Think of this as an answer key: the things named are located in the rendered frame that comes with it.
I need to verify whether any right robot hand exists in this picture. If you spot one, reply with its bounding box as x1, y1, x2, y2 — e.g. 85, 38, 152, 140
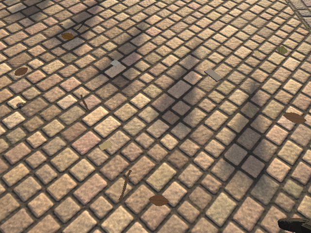
277, 216, 311, 233

